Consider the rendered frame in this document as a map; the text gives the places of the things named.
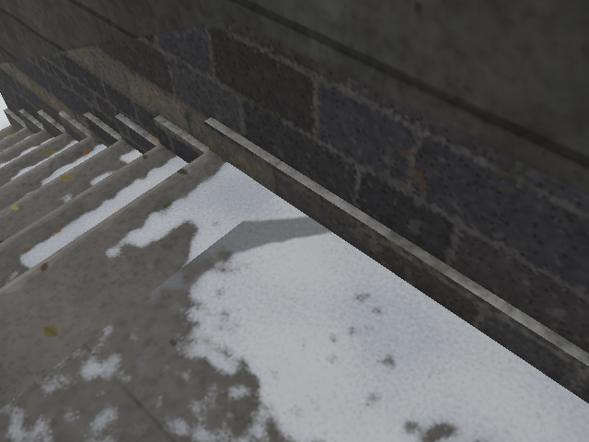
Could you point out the stairs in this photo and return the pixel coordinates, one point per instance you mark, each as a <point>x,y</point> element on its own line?
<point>54,189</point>

